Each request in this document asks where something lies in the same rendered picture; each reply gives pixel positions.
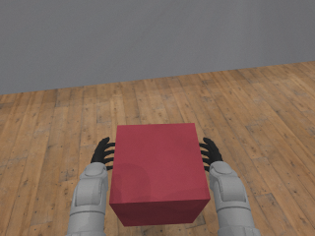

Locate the carton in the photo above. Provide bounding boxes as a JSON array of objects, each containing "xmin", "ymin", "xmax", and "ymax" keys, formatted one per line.
[{"xmin": 109, "ymin": 123, "xmax": 211, "ymax": 227}]

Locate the robot left forearm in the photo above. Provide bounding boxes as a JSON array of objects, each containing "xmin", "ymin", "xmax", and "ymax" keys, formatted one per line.
[{"xmin": 65, "ymin": 162, "xmax": 108, "ymax": 236}]

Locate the robot right forearm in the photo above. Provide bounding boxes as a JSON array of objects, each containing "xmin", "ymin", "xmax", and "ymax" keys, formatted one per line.
[{"xmin": 209, "ymin": 161, "xmax": 261, "ymax": 236}]

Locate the robot right hand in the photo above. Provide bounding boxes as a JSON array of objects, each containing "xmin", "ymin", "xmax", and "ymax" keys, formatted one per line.
[{"xmin": 199, "ymin": 137, "xmax": 223, "ymax": 172}]

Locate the robot left hand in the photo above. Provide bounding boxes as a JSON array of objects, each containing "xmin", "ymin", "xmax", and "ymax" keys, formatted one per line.
[{"xmin": 91, "ymin": 137, "xmax": 115, "ymax": 171}]

